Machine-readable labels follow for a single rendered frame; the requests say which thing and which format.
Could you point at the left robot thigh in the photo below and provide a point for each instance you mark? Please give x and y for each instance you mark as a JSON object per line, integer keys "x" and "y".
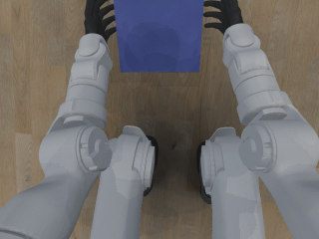
{"x": 118, "y": 207}

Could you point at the right robot upper arm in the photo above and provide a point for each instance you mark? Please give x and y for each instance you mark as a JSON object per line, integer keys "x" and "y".
{"x": 284, "y": 153}

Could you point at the left robot upper arm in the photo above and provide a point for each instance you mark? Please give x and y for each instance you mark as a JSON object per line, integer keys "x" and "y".
{"x": 72, "y": 159}

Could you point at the robot right hand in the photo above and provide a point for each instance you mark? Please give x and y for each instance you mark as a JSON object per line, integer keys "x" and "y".
{"x": 230, "y": 14}

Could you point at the left robot forearm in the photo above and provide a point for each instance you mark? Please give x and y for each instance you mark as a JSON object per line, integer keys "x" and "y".
{"x": 88, "y": 86}

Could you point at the right robot forearm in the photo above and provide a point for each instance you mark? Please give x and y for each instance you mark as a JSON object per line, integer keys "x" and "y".
{"x": 253, "y": 81}

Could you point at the robot right foot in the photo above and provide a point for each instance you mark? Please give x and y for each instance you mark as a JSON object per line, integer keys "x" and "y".
{"x": 205, "y": 197}

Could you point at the robot left hand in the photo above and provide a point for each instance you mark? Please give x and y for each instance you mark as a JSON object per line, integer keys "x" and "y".
{"x": 94, "y": 23}

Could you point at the carton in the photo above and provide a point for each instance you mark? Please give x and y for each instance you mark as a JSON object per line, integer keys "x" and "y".
{"x": 159, "y": 36}

